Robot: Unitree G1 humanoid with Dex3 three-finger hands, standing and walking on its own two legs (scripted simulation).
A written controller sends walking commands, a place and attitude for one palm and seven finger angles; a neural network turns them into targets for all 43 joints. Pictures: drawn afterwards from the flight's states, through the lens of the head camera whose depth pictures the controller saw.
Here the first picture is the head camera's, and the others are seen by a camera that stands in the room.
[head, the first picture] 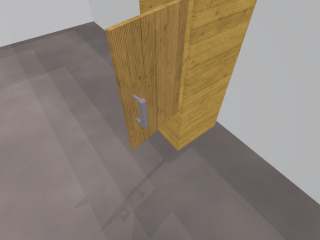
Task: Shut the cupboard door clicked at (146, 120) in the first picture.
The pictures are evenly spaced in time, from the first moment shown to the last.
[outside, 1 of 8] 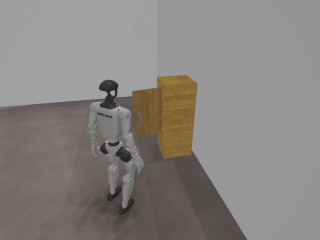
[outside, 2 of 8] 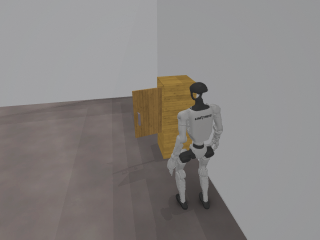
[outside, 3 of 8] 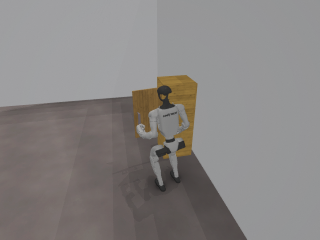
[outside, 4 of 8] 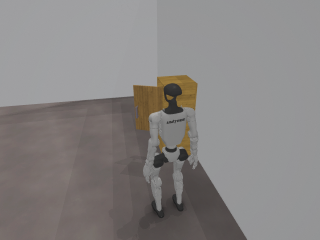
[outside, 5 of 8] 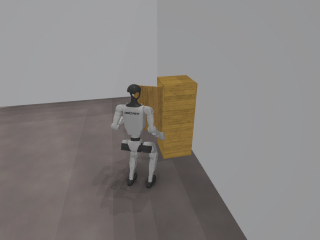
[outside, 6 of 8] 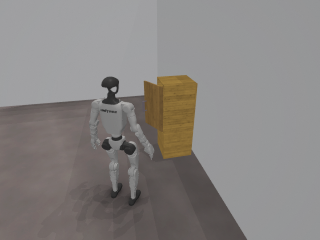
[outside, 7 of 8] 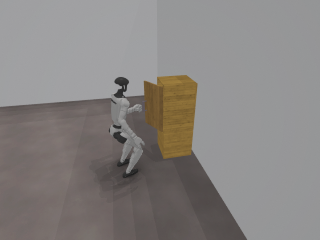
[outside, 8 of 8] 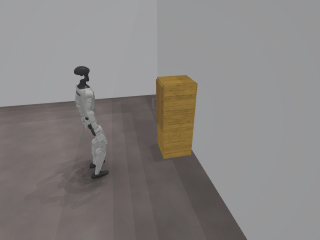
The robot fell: no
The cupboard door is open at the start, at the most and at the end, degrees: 100 100 0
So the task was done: yes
